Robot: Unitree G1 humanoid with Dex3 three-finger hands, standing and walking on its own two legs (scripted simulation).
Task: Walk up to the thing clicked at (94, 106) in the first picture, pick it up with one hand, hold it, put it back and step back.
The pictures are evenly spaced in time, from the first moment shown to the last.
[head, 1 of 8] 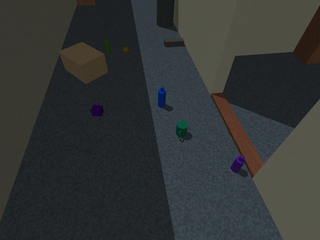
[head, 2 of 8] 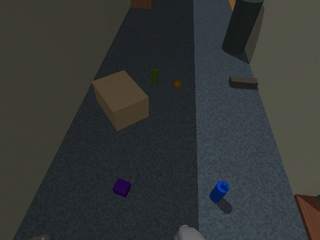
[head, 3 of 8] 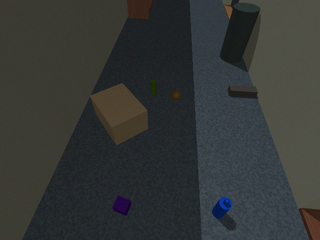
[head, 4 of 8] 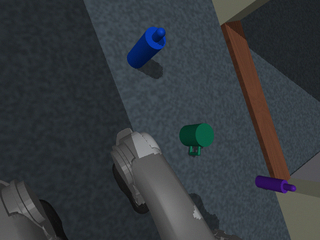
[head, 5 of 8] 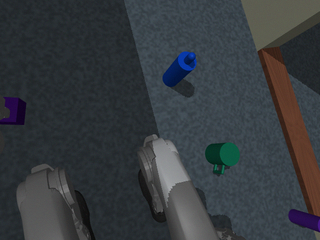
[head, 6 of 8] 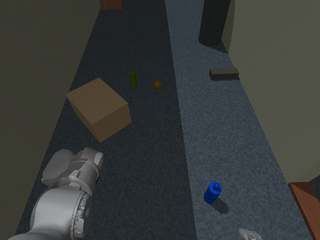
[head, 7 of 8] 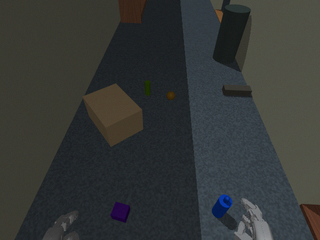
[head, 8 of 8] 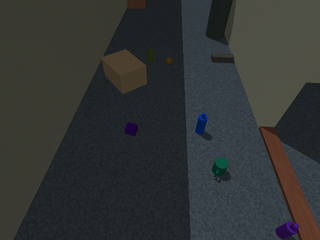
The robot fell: no
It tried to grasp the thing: yes
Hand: left
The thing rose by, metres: 0.65
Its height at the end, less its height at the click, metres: +0.00
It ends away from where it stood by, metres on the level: 0.03
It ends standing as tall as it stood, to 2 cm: yes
